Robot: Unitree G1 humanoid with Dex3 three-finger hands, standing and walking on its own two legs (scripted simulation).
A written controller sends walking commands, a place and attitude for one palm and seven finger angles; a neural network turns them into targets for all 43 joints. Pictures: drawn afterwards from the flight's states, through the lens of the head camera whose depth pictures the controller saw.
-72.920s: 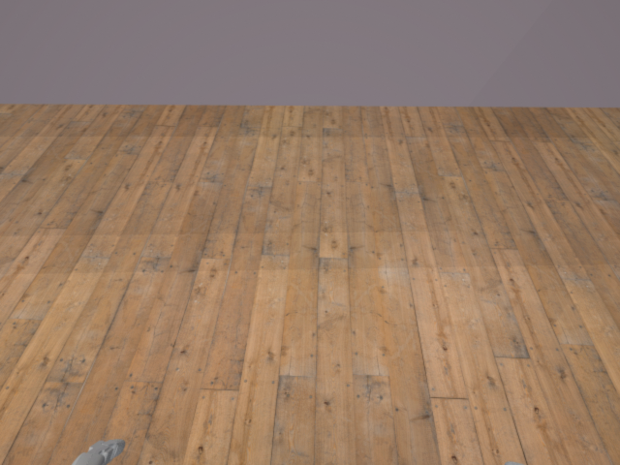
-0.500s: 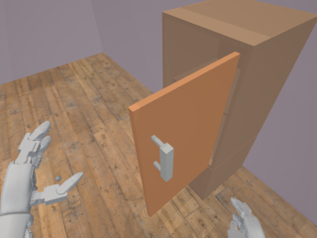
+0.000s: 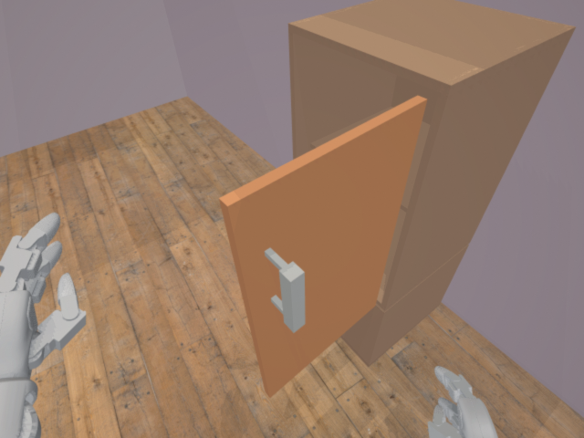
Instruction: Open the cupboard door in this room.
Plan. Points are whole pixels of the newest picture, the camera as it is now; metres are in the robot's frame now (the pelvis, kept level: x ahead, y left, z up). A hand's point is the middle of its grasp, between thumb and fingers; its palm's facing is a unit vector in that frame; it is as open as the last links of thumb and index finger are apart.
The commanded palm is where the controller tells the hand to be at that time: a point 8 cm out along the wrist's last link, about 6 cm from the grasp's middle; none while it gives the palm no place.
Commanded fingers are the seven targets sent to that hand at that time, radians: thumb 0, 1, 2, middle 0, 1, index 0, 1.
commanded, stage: draw the hand back to the body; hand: left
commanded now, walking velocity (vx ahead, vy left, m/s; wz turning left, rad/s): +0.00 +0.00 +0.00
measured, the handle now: (283, 290) +0.30 +0.06 +0.05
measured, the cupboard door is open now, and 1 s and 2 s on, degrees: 93 93 93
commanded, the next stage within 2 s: step back with the hand held close in 0.10 s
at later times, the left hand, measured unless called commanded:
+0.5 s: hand (79, 322) +0.18 +0.26 +0.14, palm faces +0.33 -0.80 -0.50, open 7.4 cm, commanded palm +0.12 +0.31 +0.17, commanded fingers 0.00 0.90 0.90 -0.20 -0.30 -0.20 -0.30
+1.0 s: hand (8, 391) +0.11 +0.28 +0.15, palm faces +0.44 -0.78 -0.45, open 7.4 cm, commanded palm +0.03 +0.32 +0.17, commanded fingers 0.00 0.90 0.90 -0.20 -0.30 -0.20 -0.30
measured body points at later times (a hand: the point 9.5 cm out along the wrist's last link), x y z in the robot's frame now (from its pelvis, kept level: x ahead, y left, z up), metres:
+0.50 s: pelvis -0.03 +0.01 +0.00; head +0.00 -0.01 +0.45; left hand +0.16 +0.30 +0.17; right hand +0.15 -0.24 -0.09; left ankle -0.04 +0.10 -0.74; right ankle +0.01 -0.10 -0.74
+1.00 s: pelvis -0.10 +0.02 -0.03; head -0.07 +0.04 +0.42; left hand +0.08 +0.32 +0.17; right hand +0.07 -0.22 -0.10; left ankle -0.04 +0.10 -0.74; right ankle +0.01 -0.10 -0.74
